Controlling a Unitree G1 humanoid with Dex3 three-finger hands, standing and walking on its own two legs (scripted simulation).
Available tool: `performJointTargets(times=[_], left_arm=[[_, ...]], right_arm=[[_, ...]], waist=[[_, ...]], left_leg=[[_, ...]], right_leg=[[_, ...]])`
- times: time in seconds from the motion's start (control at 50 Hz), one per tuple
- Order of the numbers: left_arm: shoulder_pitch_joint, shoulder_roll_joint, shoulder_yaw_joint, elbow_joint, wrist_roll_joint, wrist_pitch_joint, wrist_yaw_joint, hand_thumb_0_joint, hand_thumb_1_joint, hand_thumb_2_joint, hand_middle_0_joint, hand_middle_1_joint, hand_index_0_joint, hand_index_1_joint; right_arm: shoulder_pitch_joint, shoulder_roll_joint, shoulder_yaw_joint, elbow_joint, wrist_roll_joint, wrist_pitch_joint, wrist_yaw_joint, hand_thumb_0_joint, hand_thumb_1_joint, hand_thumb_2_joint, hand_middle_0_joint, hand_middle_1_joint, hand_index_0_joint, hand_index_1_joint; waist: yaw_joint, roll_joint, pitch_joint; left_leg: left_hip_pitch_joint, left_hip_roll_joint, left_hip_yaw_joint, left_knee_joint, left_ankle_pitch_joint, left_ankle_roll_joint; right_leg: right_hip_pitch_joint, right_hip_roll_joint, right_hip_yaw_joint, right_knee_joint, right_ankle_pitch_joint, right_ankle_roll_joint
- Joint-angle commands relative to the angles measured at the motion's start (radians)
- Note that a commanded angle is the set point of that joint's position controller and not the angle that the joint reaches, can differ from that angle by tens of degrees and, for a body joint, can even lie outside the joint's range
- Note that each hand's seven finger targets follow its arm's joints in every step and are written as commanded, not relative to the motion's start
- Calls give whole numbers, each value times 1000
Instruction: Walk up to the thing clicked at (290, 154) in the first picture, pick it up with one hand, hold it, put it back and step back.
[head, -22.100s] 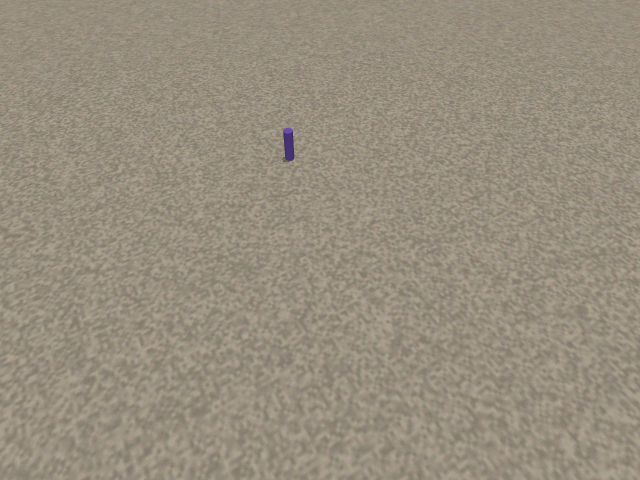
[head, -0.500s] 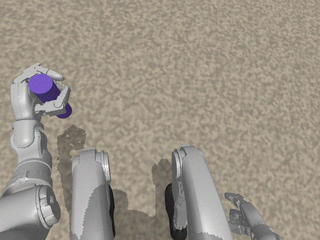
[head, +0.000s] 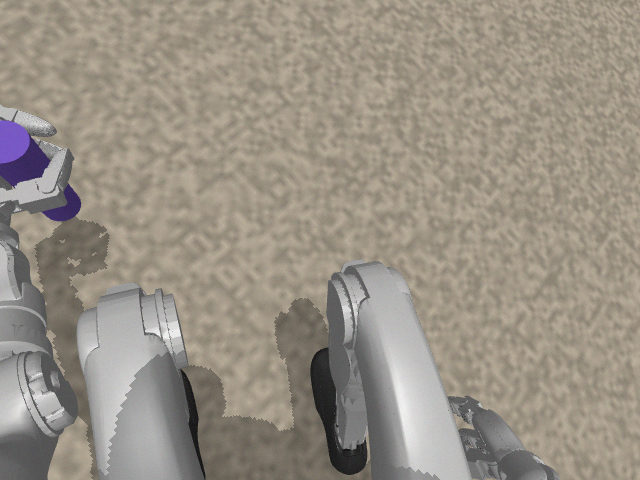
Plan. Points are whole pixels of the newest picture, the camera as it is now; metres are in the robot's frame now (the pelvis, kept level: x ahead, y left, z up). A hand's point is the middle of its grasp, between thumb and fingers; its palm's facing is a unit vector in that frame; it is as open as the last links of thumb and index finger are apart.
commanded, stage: crouch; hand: left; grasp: from the side
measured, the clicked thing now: (36, 178) +0.46 +0.29 -0.09
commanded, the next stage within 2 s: lower in 0.26 s
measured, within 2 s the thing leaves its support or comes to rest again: rests again in 1.66 s
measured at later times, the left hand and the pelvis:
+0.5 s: hand (62, 182) +0.46 +0.27 -0.11, palm faces +0.18 -0.98 -0.03, open 5.9 cm; pelvis +0.01 +0.00 -0.02, yaw -3 degrees
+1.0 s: hand (82, 194) +0.47 +0.26 -0.17, palm faces +0.18 -0.98 -0.01, open 5.9 cm; pelvis +0.00 +0.01 -0.03, yaw -7 degrees
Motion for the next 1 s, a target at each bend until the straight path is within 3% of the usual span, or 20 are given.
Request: performJointTargets(times=[0.0,0.1,0.2,0.24,0.34,0.42,0.66,0.78,0.84,0.86,0.98], left_arm=[[-327,207,-13,-208,-16,-91,3,0,556,1203,-1259,-1311,-1270,-1300],[-298,219,-2,-240,-24,-99,13,0,570,1199,-1257,-1310,-1270,-1297],[-297,217,-13,-243,-32,-107,34,0,571,1214,-1269,-1316,-1279,-1307],[-297,218,-22,-237,-31,-112,41,0,595,1246,-1289,-1346,-1300,-1336],[-282,228,-34,-244,-24,-121,49,0,619,1237,-1292,-1342,-1304,-1330],[-242,210,-48,-167,-27,-123,62,0,552,1213,-1310,-1365,-1324,-1351],[-301,341,-24,-92,-46,-228,80,0,572,1172,-1274,-1321,-1294,-1300],[-289,374,-30,-45,-41,-257,95,0,555,1174,-1254,-1306,-1273,-1287],[-264,381,-37,-25,-39,-264,95,0,581,1164,-1238,-1300,-1260,-1277],[-278,384,-52,-13,-31,-267,99,0,572,1162,-1236,-1296,-1259,-1273],[-267,414,-42,13,-27,-288,128,0,589,1175,-1216,-1289,-1239,-1267]], right_arm=[[106,-258,-70,-39,-7,-7,-12,0,-894,-902,200,300,200,300],[92,-271,-57,-48,-20,0,-8,0,-895,-901,200,300,200,300],[63,-275,-41,-54,-29,6,-5,0,-898,-903,200,300,200,300],[61,-277,-33,-58,-34,9,-5,0,-896,-902,200,300,200,300],[36,-291,-21,-63,-42,15,-3,0,-897,-902,200,300,200,300],[18,-291,8,-77,-50,22,0,0,-904,-902,199,300,199,300],[-62,-334,110,-109,-99,21,-4,0,-905,-901,200,300,200,300],[-99,-352,147,-123,-123,22,-10,0,-901,-900,200,300,200,300],[-110,-364,163,-126,-135,24,-12,0,-901,-899,200,300,200,300],[-115,-366,170,-126,-138,28,-12,0,-903,-900,200,300,200,300],[-140,-386,199,-143,-154,35,-12,0,-893,-897,200,300,200,300]], waist=[[-20,291,-614],[-10,322,-644],[-18,319,-600],[-35,296,-582],[-40,328,-571],[-60,282,-537],[-106,334,-478],[-120,353,-434],[-126,372,-431],[-141,381,-410],[-159,397,-374]], left_leg=[[462,-15,104,-217,39,35],[510,-12,91,-191,99,29],[467,-10,85,-170,85,29],[437,-10,83,-159,77,33],[473,-5,64,-161,83,26],[435,-4,55,-140,82,30],[474,11,9,-107,99,19],[480,17,-6,-100,75,15],[519,22,-21,-97,111,10],[506,22,-27,-103,100,8],[533,28,-56,-111,112,3]], right_leg=[[259,31,-89,-250,169,-59],[272,33,-100,-226,220,-58],[274,38,-106,-216,217,-56],[299,40,-109,-225,218,-50],[275,41,-125,-204,221,-53],[299,47,-133,-209,228,-48],[345,66,-169,-191,255,-43],[343,72,-188,-189,245,-41],[346,77,-199,-181,273,-40],[342,76,-206,-177,266,-41],[344,81,-231,-166,275,-37]])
